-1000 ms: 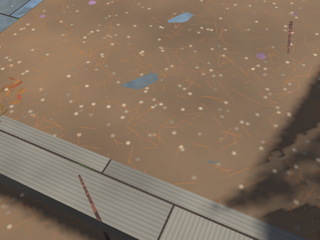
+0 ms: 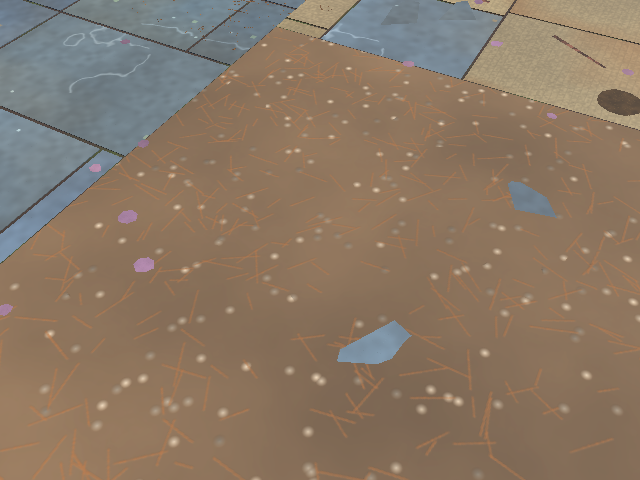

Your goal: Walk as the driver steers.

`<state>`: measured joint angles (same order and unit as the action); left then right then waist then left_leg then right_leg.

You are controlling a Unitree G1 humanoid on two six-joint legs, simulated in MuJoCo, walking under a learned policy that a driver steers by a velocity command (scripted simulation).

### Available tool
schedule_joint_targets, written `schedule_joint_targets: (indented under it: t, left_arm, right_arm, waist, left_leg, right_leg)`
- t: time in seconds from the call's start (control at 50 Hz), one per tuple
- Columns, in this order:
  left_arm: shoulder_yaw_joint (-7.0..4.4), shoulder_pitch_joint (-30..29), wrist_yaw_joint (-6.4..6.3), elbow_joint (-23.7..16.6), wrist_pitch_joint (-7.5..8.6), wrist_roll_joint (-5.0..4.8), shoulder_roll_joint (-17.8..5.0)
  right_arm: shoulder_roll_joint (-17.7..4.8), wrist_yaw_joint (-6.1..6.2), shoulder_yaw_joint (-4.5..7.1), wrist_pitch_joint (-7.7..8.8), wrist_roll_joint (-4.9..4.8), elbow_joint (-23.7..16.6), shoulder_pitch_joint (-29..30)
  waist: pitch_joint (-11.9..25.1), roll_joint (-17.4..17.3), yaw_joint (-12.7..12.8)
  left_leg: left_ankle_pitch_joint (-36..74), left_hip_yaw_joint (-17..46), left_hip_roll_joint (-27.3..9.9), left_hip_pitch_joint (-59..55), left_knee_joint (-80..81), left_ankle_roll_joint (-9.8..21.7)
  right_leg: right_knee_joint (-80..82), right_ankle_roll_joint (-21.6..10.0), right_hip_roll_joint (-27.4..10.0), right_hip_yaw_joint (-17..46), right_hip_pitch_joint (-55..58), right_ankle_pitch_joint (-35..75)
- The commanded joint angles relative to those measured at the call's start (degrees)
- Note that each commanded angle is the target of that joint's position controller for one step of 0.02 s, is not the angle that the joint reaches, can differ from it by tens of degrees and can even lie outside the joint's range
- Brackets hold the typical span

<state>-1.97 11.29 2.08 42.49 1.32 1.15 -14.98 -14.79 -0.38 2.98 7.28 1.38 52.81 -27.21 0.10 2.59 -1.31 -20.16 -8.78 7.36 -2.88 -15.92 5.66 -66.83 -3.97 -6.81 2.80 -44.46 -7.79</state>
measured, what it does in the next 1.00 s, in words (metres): walks ahead, turning right: right foot, then left foot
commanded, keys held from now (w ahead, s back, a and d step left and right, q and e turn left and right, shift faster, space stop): w+e+shift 1.00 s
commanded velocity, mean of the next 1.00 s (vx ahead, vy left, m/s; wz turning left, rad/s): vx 1.00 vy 0.00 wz -0.91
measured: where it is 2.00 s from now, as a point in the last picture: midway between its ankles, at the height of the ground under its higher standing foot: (622, 223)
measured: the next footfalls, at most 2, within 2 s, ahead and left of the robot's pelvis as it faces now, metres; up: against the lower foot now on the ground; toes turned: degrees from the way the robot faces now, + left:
right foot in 0.18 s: +0.39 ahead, -0.08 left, +0.00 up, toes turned -12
left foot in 0.58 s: +0.84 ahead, -0.06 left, +0.00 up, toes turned -35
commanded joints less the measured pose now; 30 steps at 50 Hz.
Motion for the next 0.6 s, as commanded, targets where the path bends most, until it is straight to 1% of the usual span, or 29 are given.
schedule_joint_targets:
  t: [0.02, 0.04, 0.06, 0.08, 0.1, 0.12, 0.14, 0.16, 0.18, 0.2, 0.22, 0.24, 0.26, 0.28, 0.3, 0.32, 0.34, 0.36, 0.38, 0.4, 0.42, 0.44, 0.48, 0.5, 0.52, 0.54, 0.56, 0.58, 0.6]
  left_arm:
    - [0.72, -5.03, 1.19, -4.86, 0.62, -0.64, -0.91]
    - [0.97, -7.13, 1.53, -5.31, 0.82, -0.82, -0.76]
    - [1.12, -7.99, 1.76, -5.34, 0.99, -0.7, -0.83]
    - [1.02, -6.96, 1.88, -4.96, 1.05, -0.44, -1.55]
    - [0.61, -4.25, 1.9, -4.1, 1.0, -0.29, -3.04]
    - [-0.2, 1.54, 1.73, -2.42, 0.9, -0.19, -5.29]
    - [-1.56, 12.03, 1.38, 0.46, 0.79, 0.01, -8.35]
    - [-3.3, 25.9, 0.54, 4.41, 0.61, 0.05, -11.3]
    - [-4.8, 27.62, -0.64, 5.6, 0.34, -1.03, -13.57]
    - [-5.55, 22.33, -1.13, 5.25, -0.39, -0.28, -17.63]
    - [-6.32, 18.82, -1.55, 2.17, -0.81, 0.41, -19.91]
    - [-5.65, 15.42, -2.14, 0.75, -0.9, 0.44, -14.98]
    - [-4.76, 13.05, -2.33, 1.37, -0.66, 0.28, -11.32]
    - [-4.35, 11.98, -2.33, 1.79, 0.04, -0.17, -10.57]
    - [-4.03, 11.22, -2.49, 1.51, 0.96, -0.55, -10.2]
    - [-3.47, 10.8, -2.44, 1.71, 1.72, -0.77, -9.26]
    - [-3.46, 10.33, -2.22, 1.39, 2.5, -1.06, -9.96]
    - [-3.66, 9.89, -2.17, 1.08, 3.04, -1.1, -10.91]
    - [-3.76, 9.91, -2.22, 0.92, 3.28, -1.06, -10.98]
    - [-3.88, 9.96, -2.13, 0.84, 3.3, -1.22, -10.78]
    - [-4.19, 10.76, -1.89, 0.95, 3.25, -1.51, -11.21]
    - [-4.53, 12.01, -1.59, 1.19, 3.16, -1.79, -11.77]
    - [-5.05, 13.99, -1.42, 1.56, 2.89, -1.91, -12.75]
    - [-5.25, 13.94, -1.64, 1.45, 2.77, -1.76, -12.98]
    - [-5.46, 13.37, -1.88, 1.15, 2.77, -1.59, -13.6]
    - [-5.75, 12.7, -1.94, 0.88, 2.85, -1.17, -14.94]
    - [-6.04, 9.98, -1.7, 0.26, 3.05, -0.87, -16.74]
    - [-5.39, 6.75, -1.42, -0.98, 3.81, -0.55, -14.37]
    - [-2.85, 7.46, -1.61, -3.21, 4.35, -1.04, -4.5]
  right_arm:
    - [-3.4, -0.29, -0.28, 2.44, -0.88, -4.4, 6.2]
    - [-4.07, 0.03, -0.34, 2.51, -1.17, -3.97, 5.18]
    - [-5.22, 0.54, -0.31, 2.59, -1.27, -3.68, 3.51]
    - [-6.95, 1.35, -0.02, 2.42, -1.24, -3.6, 2.84]
    - [-8.88, 2.31, 0.41, 1.83, -1.05, -3.89, 2.88]
    - [-10.72, 3.15, 1.0, 0.86, -0.66, -4.56, 4.0]
    - [-12.37, 3.65, 1.56, -0.37, -0.08, -5.73, 6.95]
    - [-13.85, 3.78, 2.15, -1.42, 0.4, -7.53, 12.29]
    - [-10.95, 2.61, 1.92, -1.88, 0.55, -7.36, 14.32]
    - [-1.21, 1.71, -0.87, -0.58, 1.71, -12.37, 11.88]
    - [-1.95, 1.24, -1.98, 0.57, -0.25, -17.39, 7.94]
    - [-5.16, 1.07, -2.16, 1.57, 0.64, -17.05, 11.73]
    - [-6.36, 0.8, -1.94, 1.63, 0.98, -16.9, 14.23]
    - [-5.64, 0.81, -2.25, 0.89, 2.13, -17.39, 15.37]
    - [-5.29, 0.78, -2.55, -0.62, 2.93, -17.53, 14.64]
    - [-4.7, 0.67, -2.9, -2.16, 3.24, -17.91, 14.74]
    - [-4.35, 0.48, -3.21, -3.09, 3.29, -19.25, 16.56]
    - [-4.12, 0.2, -3.56, -3.45, 3.12, -21.16, 20.41]
    - [-3.7, -0.2, -3.95, -3.4, 2.56, -22.86, 24.1]
    - [-2.83, -0.58, -4.4, -3.23, 1.97, -23.75, 26.78]
    - [-2.19, -0.78, -4.7, -3.11, 1.32, -24.18, 28.53]
    - [-2.15, -0.79, -4.76, -3.03, 0.82, -24.14, 29.52]
    - [-3.03, -0.53, -4.59, -2.83, 0.32, -24.69, 31.42]
    - [-3.81, -0.3, -4.36, -2.63, 0.29, -24.86, 31.45]
    - [-5.3, 0.08, -3.76, -2.42, 0.39, -24.31, 29.43]
    - [-7.86, 0.69, -2.66, -2.16, 0.29, -22.89, 24.57]
    - [-10.15, 1.38, -1.41, -1.75, -0.05, -20.75, 15.12]
    - [-13.46, 2.5, 0.23, -1.47, 0.45, -17.95, 1.92]
    - [-17.1, 3.34, 1.47, -1.41, 2.73, -16.59, -5.8]
  waist:
    - [-8.81, -3.99, 2.2]
    - [-8.67, -3.55, 1.45]
    - [-7.37, -3.9, 1.06]
    - [-5.46, -5.88, 1.98]
    - [-2.76, -8.19, 3.87]
    - [1.05, -9.86, 7.39]
    - [6.05, -10.46, 13.18]
    - [10.58, -9.88, 20.36]
    - [8.5, -1.95, 20.15]
    - [7.63, 10.84, 9.75]
    - [21.16, 10.44, 7.42]
    - [13.17, -0.88, 7.39]
    - [4.16, -7.89, 4.46]
    - [0.14, -9.28, 1.92]
    - [-1.94, -10.26, -0.16]
    - [-3.54, -10.13, -1.6]
    - [-4.44, -9.18, -1.93]
    - [-5.6, -8.0, -1.22]
    - [-6.34, -6.34, -0.19]
    - [-6.11, -4.74, 0.92]
    - [-5.04, -3.18, 2.47]
    - [-3.62, -2.15, 4.06]
    - [-1.98, -0.13, 6.21]
    - [-1.45, 0.31, 6.16]
    - [0.31, 0.31, 5.09]
    - [4.25, 0.06, 2.73]
    - [9.42, -0.21, -3.27]
    - [15.77, -1.28, -9.8]
    - [21.87, -14.51, -9.7]
  left_leg:
    - [44.6, -2.0, -11.22, 14.63, 11.42, -3.14]
    - [49.0, -3.57, -11.22, 12.96, 12.03, -4.14]
    - [58.97, -4.22, -12.19, 9.73, 10.88, -4.82]
    - [69.11, -4.8, -13.57, 5.99, 7.73, -5.44]
    - [77.78, -5.0, -14.95, 2.45, 2.73, -6.07]
    - [84.56, -4.66, -16.14, 0.67, -5.37, -6.34]
    - [87.54, -3.94, -17.2, 2.56, -19.03, -6.26]
    - [82.54, -2.72, -17.6, 9.59, -38.46, -5.84]
    - [31.6, -3.05, -7.96, 19.73, -64.14, -5.22]
    - [-10.19, 2.69, -2.13, 42.4, -84.48, -6.34]
    - [-8.95, 13.56, -3.34, 53.17, -88.14, -6.22]
    - [-2.95, 15.04, -6.58, 55.63, -81.37, -5.08]
    - [0.71, 14.81, -9.23, 53.35, -74.2, -5.12]
    - [-0.17, 14.52, -10.63, 50.07, -70.14, -5.91]
    - [-0.97, 14.39, -12.1, 46.47, -66.8, -7.03]
    - [-2.04, 13.6, -13.44, 43.8, -62.88, -8.08]
    - [-2.9, 12.41, -14.35, 41.24, -56.47, -8.79]
    - [0.52, 10.75, -14.68, 39.47, -49.98, -9.28]
    - [6.29, 9.63, -14.61, 36.88, -43.08, -9.61]
    - [13.48, 9.03, -13.95, 33.24, -36.35, -9.47]
    - [19.69, 8.22, -12.57, 30.32, -30.26, -9.04]
    - [23.83, 7.69, -11.09, 28.3, -26.2, -8.59]
    - [25.81, 7.9, -9.17, 27.25, -20.39, -7.56]
    - [24.89, 8.65, -8.46, 25.99, -17.0, -7.11]
    - [22.6, 9.27, -7.07, 22.53, -14.26, -6.68]
    - [18.07, 9.57, -5.48, 16.66, -13.89, -6.1]
    - [14.53, 10.03, -5.89, 6.34, -13.25, -5.49]
    - [6.65, 13.75, -11.37, -8.91, -16.62, -4.2]
    - [-12.18, 33.44, -28.48, -22.74, -13.11, -1.78]
  right_leg:
    - [12.55, -1.33, 1.82, -7.83, 6.67, 11.44]
    - [18.27, -2.21, 3.27, -10.58, 9.15, 14.53]
    - [22.28, -3.08, 5.58, -13.18, 12.26, 17.05]
    - [24.44, -3.83, 7.8, -14.72, 15.22, 17.71]
    - [25.64, -4.53, 9.84, -15.4, 18.66, 16.08]
    - [25.98, -5.2, 12.15, -15.44, 24.95, 13.08]
    - [25.56, -6.41, 14.13, -14.12, 35.9, 9.66]
    - [27.52, -9.32, 12.49, -8.76, 49.53, 7.34]
    - [32.49, -12.29, 8.97, -2.43, 55.04, 4.38]
    - [24.94, -16.69, 1.66, 13.54, 63.72, 22.75]
    - [40.7, -26.69, -7.07, 37.88, 73.23, -0.19]
    - [51.73, -23.78, -7.53, 44.28, 64.95, -14.06]
    - [53.82, -20.31, -5.72, 39.37, 52.65, -14.85]
    - [53.49, -18.8, -3.18, 34.67, 43.3, -8.47]
    - [53.78, -18.03, -0.71, 30.07, 35.58, -4.35]
    - [54.54, -17.5, 1.54, 26.45, 28.62, -2.84]
    - [55.81, -17.03, 3.59, 23.45, 23.53, -1.72]
    - [57.35, -16.67, 5.48, 20.88, 20.17, 1.27]
    - [57.88, -15.74, 7.06, 19.0, 17.86, 5.07]
    - [57.18, -13.96, 9.09, 16.77, 17.03, 8.92]
    - [56.55, -12.29, 10.02, 15.85, 18.23, 12.98]
    - [55.73, -11.02, 9.95, 16.09, 21.04, 16.82]
    - [53.22, -9.64, 8.36, 17.96, 28.63, 22.81]
    - [50.86, -8.74, 7.86, 18.83, 31.89, 25.24]
    - [46.69, -7.47, 7.75, 19.68, 34.85, 30.81]
    - [39.64, -6.14, 7.67, 20.07, 37.29, 37.24]
    - [28.19, -4.92, 8.45, 19.41, 35.92, 37.91]
    - [13.14, -4.09, 10.04, 17.41, 27.86, 30.17]
    - [-5.75, -3.78, 14.9, 10.75, 13.28, -15.34]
